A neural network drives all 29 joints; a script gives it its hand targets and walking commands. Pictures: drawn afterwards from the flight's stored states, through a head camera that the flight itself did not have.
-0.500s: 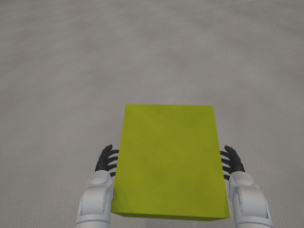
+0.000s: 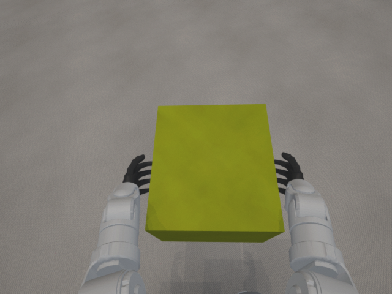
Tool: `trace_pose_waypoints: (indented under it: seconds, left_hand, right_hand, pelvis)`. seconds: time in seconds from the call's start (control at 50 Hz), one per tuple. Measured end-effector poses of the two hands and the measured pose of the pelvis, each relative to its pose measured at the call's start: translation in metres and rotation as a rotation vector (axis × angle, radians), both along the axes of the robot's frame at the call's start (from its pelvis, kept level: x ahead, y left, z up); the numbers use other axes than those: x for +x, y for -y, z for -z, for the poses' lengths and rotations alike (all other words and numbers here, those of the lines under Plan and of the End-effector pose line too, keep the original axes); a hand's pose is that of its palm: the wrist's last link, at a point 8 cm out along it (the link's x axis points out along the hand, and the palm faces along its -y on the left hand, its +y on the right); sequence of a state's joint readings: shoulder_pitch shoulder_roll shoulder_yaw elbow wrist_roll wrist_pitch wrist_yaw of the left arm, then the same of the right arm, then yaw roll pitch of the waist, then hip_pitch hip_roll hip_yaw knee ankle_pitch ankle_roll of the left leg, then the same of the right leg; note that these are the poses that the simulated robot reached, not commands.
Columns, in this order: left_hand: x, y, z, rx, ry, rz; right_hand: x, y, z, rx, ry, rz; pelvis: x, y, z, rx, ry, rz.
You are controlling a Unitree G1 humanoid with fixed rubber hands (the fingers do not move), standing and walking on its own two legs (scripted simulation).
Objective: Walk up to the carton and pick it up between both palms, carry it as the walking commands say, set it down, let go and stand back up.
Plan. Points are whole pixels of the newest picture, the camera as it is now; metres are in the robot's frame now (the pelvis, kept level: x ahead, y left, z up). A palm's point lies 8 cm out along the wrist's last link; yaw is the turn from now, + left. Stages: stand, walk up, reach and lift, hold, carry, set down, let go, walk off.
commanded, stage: set down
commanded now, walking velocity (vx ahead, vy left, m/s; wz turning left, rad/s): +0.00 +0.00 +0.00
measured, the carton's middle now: (211, 175) +0.40 -0.05 -0.06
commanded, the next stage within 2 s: none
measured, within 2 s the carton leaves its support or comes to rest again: neither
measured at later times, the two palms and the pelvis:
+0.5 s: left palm (151, 197) +0.38 +0.12 -0.10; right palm (284, 201) +0.33 -0.22 -0.11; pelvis +0.04 +0.01 -0.04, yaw -2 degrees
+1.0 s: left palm (161, 203) +0.41 +0.10 -0.19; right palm (277, 208) +0.35 -0.24 -0.20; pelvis -0.03 +0.01 -0.13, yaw -2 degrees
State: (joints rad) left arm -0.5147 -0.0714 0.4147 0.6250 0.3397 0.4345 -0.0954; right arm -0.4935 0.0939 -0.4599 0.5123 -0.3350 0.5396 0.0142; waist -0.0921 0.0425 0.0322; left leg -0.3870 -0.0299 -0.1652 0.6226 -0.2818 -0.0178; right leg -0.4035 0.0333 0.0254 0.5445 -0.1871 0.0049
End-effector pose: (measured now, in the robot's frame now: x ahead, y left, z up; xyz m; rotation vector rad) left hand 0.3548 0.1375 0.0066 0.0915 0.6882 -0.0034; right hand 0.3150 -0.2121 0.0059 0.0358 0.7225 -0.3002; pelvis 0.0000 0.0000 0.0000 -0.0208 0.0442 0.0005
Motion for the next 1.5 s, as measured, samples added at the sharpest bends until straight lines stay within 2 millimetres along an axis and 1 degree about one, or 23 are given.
trace_pose_waypoints:
  seconds: [0.06,0.14,0.2,0.34,0.46,0.54,0.62,0.72,0.84,0.98,1.16,1.34,1.5]
  left_hand:
    - [0.005,0.005,0.017,0.001,-0.029,0.012]
    - [0.011,0.015,0.043,-0.008,-0.060,0.023]
    - [0.016,0.022,0.058,-0.021,-0.062,0.015]
    - [0.030,0.024,0.084,-0.029,-0.028,-0.057]
    - [0.030,0.022,0.104,-0.026,-0.021,-0.075]
    - [0.026,0.021,0.117,-0.046,-0.019,-0.085]
    - [0.026,0.020,0.130,-0.061,-0.007,-0.099]
    - [0.033,0.023,0.144,-0.063,0.026,-0.097]
    - [0.041,0.031,0.166,-0.029,0.021,-0.096]
    - [0.050,0.036,0.195,0.000,-0.004,-0.091]
    - [0.063,0.033,0.221,0.021,0.014,-0.093]
    - [0.068,0.041,0.252,0.009,-0.013,-0.079]
    - [0.080,0.041,0.282,0.006,0.004,-0.082]
  right_hand:
    - [0.002,0.004,0.018,-0.007,-0.027,0.009]
    - [-0.001,0.011,0.042,-0.025,-0.058,0.038]
    - [-0.002,0.015,0.057,-0.044,-0.064,0.069]
    - [0.011,0.013,0.085,-0.040,-0.034,0.085]
    - [0.017,0.013,0.107,-0.029,-0.026,0.074]
    - [0.017,0.012,0.119,-0.023,-0.021,0.071]
    - [0.020,0.012,0.132,-0.019,-0.007,0.069]
    - [0.027,0.015,0.148,-0.020,0.023,0.067]
    - [0.032,0.020,0.170,-0.027,0.010,0.074]
    - [0.036,0.023,0.201,-0.030,-0.022,0.084]
    - [0.054,0.021,0.228,-0.036,-0.009,0.062]
    - [0.056,0.029,0.252,-0.055,-0.037,0.074]
    - [0.071,0.029,0.282,-0.054,-0.018,0.063]
  pelvis:
    - [0.005,0.000,0.001,0.001,-0.049,0.000]
    - [0.014,-0.002,0.003,0.010,-0.125,0.015]
    - [0.020,-0.003,0.006,0.020,-0.192,0.030]
    - [0.034,-0.007,0.021,0.039,-0.362,0.053]
    - [0.037,-0.009,0.034,0.034,-0.463,0.046]
    - [0.033,-0.008,0.043,0.038,-0.502,0.042]
    - [0.024,-0.008,0.056,0.041,-0.536,0.036]
    - [0.007,-0.008,0.077,0.040,-0.567,0.033]
    - [-0.014,-0.010,0.102,0.046,-0.582,0.038]
    - [-0.030,-0.011,0.130,0.055,-0.618,0.046]
    - [-0.039,-0.013,0.161,0.058,-0.664,0.040]
    - [-0.040,-0.012,0.180,0.056,-0.701,0.041]
    - [-0.042,-0.009,0.203,0.061,-0.741,0.038]
